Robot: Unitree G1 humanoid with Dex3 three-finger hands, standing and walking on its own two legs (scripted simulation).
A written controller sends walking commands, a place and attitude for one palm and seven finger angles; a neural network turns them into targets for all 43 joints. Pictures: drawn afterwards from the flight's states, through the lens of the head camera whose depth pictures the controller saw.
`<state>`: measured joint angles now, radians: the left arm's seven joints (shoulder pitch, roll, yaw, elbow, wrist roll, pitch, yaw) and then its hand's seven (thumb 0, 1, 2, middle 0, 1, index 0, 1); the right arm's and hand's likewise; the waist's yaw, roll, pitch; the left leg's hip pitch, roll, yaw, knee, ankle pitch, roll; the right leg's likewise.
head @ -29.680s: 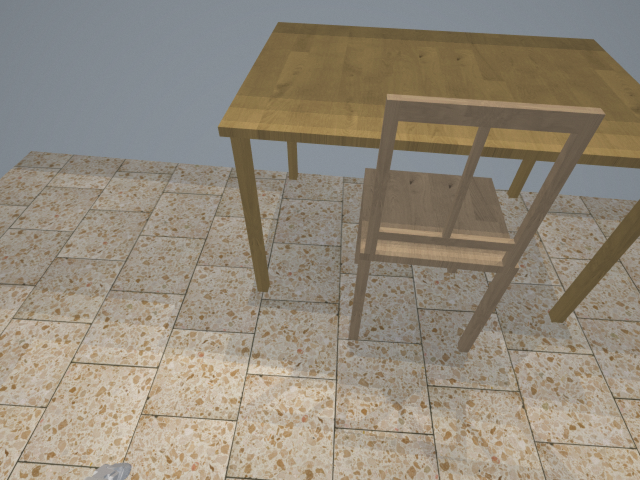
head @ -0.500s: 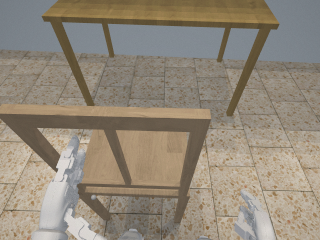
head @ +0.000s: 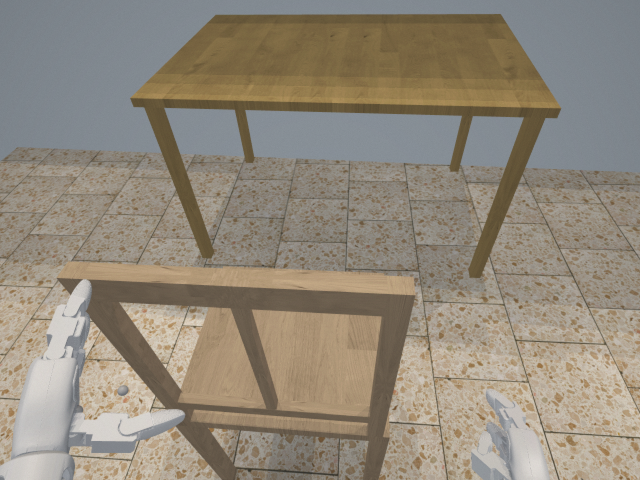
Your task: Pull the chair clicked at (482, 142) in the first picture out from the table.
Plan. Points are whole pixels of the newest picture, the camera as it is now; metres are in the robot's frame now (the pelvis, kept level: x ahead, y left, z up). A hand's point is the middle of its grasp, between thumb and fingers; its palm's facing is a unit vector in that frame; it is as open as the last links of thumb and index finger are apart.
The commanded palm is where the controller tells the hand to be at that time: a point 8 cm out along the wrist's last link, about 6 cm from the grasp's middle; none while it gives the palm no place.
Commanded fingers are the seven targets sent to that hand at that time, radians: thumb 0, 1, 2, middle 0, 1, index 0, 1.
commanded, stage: draw the hand back to the body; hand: left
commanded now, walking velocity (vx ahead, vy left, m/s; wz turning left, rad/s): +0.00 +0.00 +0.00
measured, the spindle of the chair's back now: (258, 362) +0.29 +0.13 -0.05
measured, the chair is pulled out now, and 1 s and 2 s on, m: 0.63 0.63 0.63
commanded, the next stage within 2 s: step back with the hand held close in 0.78 s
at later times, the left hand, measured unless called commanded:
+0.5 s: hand (44, 305) +0.21 +0.27 +0.20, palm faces +0.52 -0.74 -0.43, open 8.3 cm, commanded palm +0.15 +0.30 +0.19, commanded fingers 0.00 0.90 0.90 -0.20 -0.30 -0.20 -0.30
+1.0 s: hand (61, 313) +0.21 +0.26 +0.19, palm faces +0.46 -0.78 -0.43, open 7.4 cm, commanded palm +0.15 +0.29 +0.20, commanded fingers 0.00 0.90 0.90 -0.20 -0.30 -0.20 -0.30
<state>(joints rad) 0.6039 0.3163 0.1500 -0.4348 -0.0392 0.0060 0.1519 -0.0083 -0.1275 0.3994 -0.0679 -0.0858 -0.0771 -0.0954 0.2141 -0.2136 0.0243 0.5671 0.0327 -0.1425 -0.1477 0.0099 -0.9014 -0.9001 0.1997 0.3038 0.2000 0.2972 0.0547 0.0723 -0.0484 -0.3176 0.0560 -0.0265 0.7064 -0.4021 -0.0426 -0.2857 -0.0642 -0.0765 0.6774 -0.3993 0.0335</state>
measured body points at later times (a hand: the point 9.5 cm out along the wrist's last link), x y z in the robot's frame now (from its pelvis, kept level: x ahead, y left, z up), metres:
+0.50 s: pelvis +0.01 +0.00 +0.02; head -0.01 -0.03 +0.47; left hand +0.17 +0.30 +0.23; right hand +0.20 -0.22 -0.07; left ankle -0.02 +0.15 -0.72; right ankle -0.03 -0.14 -0.72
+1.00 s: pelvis -0.01 +0.00 +0.02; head -0.01 -0.03 +0.47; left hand +0.18 +0.30 +0.22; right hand +0.18 -0.23 -0.07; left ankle -0.02 +0.15 -0.72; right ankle -0.03 -0.14 -0.72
